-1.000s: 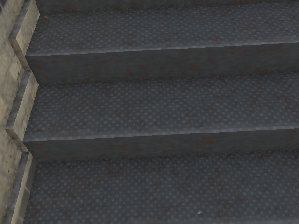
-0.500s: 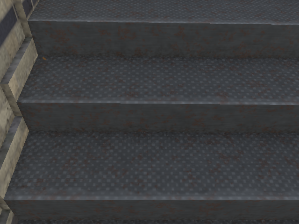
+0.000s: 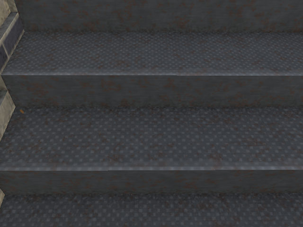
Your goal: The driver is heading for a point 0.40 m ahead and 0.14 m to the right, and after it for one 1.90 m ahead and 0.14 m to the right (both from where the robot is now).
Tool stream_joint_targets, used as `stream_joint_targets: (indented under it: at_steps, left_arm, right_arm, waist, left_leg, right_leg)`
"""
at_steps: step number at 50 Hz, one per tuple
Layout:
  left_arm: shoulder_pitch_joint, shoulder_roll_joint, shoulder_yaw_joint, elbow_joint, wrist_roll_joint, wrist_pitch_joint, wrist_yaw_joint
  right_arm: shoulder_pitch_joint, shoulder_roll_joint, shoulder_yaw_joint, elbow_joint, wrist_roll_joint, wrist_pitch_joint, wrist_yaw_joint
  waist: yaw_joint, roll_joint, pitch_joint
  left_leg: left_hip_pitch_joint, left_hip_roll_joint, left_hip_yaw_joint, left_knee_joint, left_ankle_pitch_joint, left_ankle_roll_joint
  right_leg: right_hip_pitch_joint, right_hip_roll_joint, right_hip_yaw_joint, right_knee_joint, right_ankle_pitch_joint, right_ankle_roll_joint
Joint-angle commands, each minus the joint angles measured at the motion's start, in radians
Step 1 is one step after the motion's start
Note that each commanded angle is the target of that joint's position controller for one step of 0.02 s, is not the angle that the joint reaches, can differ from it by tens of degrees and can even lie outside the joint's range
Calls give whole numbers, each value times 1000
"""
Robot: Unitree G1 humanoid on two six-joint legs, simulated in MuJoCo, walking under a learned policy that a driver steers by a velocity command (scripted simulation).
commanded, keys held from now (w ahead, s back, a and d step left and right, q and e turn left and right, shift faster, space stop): w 0.08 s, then w+e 0.30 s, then e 0.22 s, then no key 0.40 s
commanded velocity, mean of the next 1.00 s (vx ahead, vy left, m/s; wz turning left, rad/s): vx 0.30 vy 0.00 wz -0.29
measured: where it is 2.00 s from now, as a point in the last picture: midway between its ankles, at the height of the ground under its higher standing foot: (176, 178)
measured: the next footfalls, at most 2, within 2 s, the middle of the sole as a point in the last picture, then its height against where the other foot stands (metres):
left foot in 0.38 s outside the picture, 0.17 m higher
right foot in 0.96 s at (214, 219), level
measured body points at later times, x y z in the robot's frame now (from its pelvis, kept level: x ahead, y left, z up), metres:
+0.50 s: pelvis +0.28 +0.02 +0.15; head +0.31 +0.01 +0.60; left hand +0.35 +0.27 +0.02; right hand +0.43 -0.22 +0.04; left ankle +0.38 +0.09 -0.50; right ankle +0.12 -0.06 -0.42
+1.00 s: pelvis +0.45 -0.08 +0.24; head +0.47 -0.09 +0.69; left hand +0.67 +0.05 +0.13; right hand +0.41 -0.31 +0.10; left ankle +0.39 +0.09 -0.47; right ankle +0.44 -0.19 -0.50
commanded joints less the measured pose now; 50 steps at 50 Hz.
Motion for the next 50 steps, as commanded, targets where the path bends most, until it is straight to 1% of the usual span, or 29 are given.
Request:
stream_joint_targets:
  at_steps: [1,5,6,7,8,9,13,15,16,18,19,20,21,22,24,25,27,30,33,34,36,38,41,43,45,46,48,49,50]
  left_arm:
    - [95,-31,12,121,12,-54,-27]
    - [153,-29,1,179,2,-96,-35]
    - [224,-3,5,211,4,-108,-35]
    - [243,36,15,217,-11,-111,-33]
    - [280,83,27,226,-16,-114,-38]
    - [300,95,31,225,-10,-117,-36]
    - [438,61,34,252,-15,-106,14]
    - [481,89,53,240,-34,-95,41]
    - [412,82,48,194,-31,-89,46]
    - [359,174,71,128,-31,-93,33]
    - [305,240,93,114,-34,-109,13]
    - [240,200,100,70,-46,-132,-7]
    - [185,89,92,-33,-61,-131,-35]
    - [183,94,96,-41,8,-130,-37]
    - [93,2,80,-114,26,-81,-15]
    - [63,-26,72,-125,19,-59,3]
    - [95,-68,47,-157,6,-26,7]
    - [76,-78,33,-198,8,10,25]
    - [32,22,60,-224,2,35,8]
    - [64,-1,63,-195,-9,38,8]
    - [8,-2,66,-200,8,47,14]
    - [-88,-15,64,-218,17,39,12]
    - [-230,-41,46,-267,5,20,-22]
    - [-205,-56,37,-251,1,15,-43]
    - [-90,-52,37,-194,-14,-4,-26]
    - [-17,-43,44,-174,-12,-12,-17]
    - [179,21,66,-83,12,-32,-11]
    - [200,76,77,-64,41,-50,-5]
    - [287,174,94,-50,34,-45,4]
  right_arm:
    - [12,139,42,-176,9,19,-31]
    - [-53,95,36,-173,40,38,-34]
    - [-68,111,37,-161,42,43,-42]
    - [-95,112,43,-183,25,46,-41]
    - [-262,143,59,-266,30,57,-47]
    - [-343,141,68,-314,17,54,-52]
    - [-540,108,92,-431,18,27,-35]
    - [-567,104,97,-436,12,30,-12]
    - [-504,145,106,-410,34,29,-4]
    - [-209,50,60,-310,85,29,-19]
    - [-57,-31,31,-269,81,31,-26]
    - [43,-109,4,-239,40,13,-34]
    - [121,-220,-33,-199,9,9,-50]
    - [16,-177,-41,-204,23,28,-69]
    - [-144,-29,-13,-126,29,18,-85]
    - [-95,43,3,-67,16,5,-88]
    - [-17,136,25,33,-6,-39,-72]
    - [-5,80,7,89,16,-96,-25]
    - [-86,-46,-14,13,22,-110,-35]
    - [-44,-83,-25,9,10,-116,-35]
    - [28,-76,-27,12,23,-120,-42]
    - [111,-74,-32,20,7,-114,-48]
    - [125,-55,-27,-6,2,-90,-60]
    - [78,-46,-26,-33,20,-81,-67]
    - [38,-87,-32,-56,41,-68,-61]
    - [81,-121,-43,-41,54,-55,-59]
    - [19,-174,-65,-66,105,-31,-53]
    - [23,-94,-57,-83,116,-16,-51]
    - [119,33,-26,-103,120,-10,-40]
  waist:
    - [-85,-24,129]
    - [-67,22,148]
    - [-44,-34,121]
    - [-51,-32,122]
    - [0,-127,143]
    - [7,-106,157]
    - [76,-72,117]
    - [114,-60,56]
    - [64,-81,-7]
    - [-89,-179,-222]
    - [-182,-215,-268]
    - [-222,-138,-351]
    - [-201,231,-417]
    - [-131,213,-446]
    - [-12,-48,-33]
    - [1,-99,53]
    - [51,5,68]
    - [127,39,84]
    - [154,-31,55]
    - [138,40,9]
    - [100,76,-15]
    - [28,136,-15]
    - [-9,87,42]
    - [-1,83,29]
    - [12,12,-10]
    - [18,58,-55]
    - [96,101,-136]
    - [80,66,-105]
    - [48,-156,-239]
  left_leg:
    - [-432,8,-70,408,-40,30]
    - [-474,-20,-31,223,87,-5]
    - [-547,-37,32,385,67,-13]
    - [-589,3,54,354,37,-20]
    - [-753,-19,145,557,-148,-8]
    - [-840,21,150,563,-213,-5]
    - [-826,105,188,188,-249,-15]
    - [-594,118,231,-139,-262,-6]
    - [-378,84,255,-309,-299,15]
    - [163,-67,281,-499,-362,45]
    - [260,-59,216,-647,-309,61]
    - [412,60,-10,-791,-365,97]
    - [650,403,-588,-1148,-201,257]
    - [581,422,-829,-1346,-256,235]
    - [270,391,-522,-1235,-407,170]
    - [180,368,-380,-1182,-319,142]
    - [225,319,-179,-1226,-120,76]
    - [232,298,26,-1292,91,6]
    - [133,265,184,-1371,372,50]
    - [235,285,190,-1359,503,78]
    - [418,277,210,-1374,559,80]
    - [652,312,175,-1413,529,91]
    - [770,324,189,-1454,478,76]
    - [704,309,235,-1454,548,53]
    - [660,279,269,-1380,816,26]
    - [693,286,252,-1272,907,23]
    - [659,189,291,-983,712,-9]
    - [382,137,272,-780,87,-45]
    - [27,34,177,-424,-459,-111]
  right_leg:
    - [96,-229,464,-654,-8,-2]
    - [73,-172,264,-700,204,37]
    - [143,-192,297,-714,252,-6]
    - [182,-172,295,-732,205,-9]
    - [267,-191,348,-781,317,-41]
    - [345,-198,364,-783,304,-43]
    - [494,-178,404,-882,314,-54]
    - [588,-226,393,-1036,623,-115]
    - [580,-202,297,-990,923,-117]
    - [535,-215,236,-689,1874,-108]
    - [597,-239,253,-486,1934,-77]
    - [510,-186,253,-207,1695,-42]
    - [89,93,229,328,632,46]
    - [-3,104,377,661,313,38]
    - [-192,9,274,790,401,34]
    - [-255,2,278,829,388,19]
    - [-382,21,305,944,282,-5]
    - [-440,2,339,858,269,-4]
    - [-176,17,249,489,424,49]
    - [-188,22,206,550,399,57]
    - [-236,-8,201,481,337,72]
    - [-395,-32,224,514,216,69]
    - [-434,-127,188,287,185,75]
    - [-215,-147,149,11,292,76]
    - [45,-54,57,-231,292,67]
    - [167,-14,34,-398,317,54]
    - [462,17,-11,-849,652,58]
    - [653,-124,122,-817,1025,64]
    - [984,-431,408,-495,2020,-118]
Keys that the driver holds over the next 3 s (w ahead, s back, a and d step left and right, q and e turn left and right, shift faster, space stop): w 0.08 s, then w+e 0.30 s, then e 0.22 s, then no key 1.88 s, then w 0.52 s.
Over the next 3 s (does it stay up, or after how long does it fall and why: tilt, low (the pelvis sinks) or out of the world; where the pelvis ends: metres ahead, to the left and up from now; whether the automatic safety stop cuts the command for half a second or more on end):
stays up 0.62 -0.08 0.35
